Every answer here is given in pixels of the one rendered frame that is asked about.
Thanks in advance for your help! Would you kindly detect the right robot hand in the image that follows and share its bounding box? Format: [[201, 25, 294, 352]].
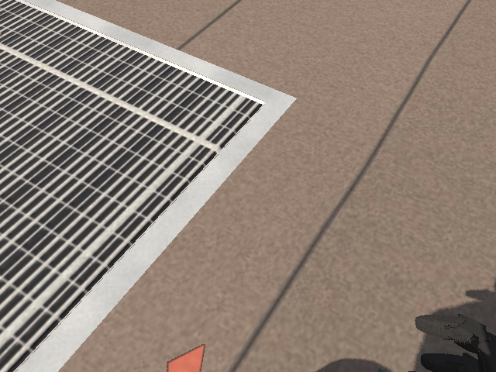
[[409, 313, 496, 372]]

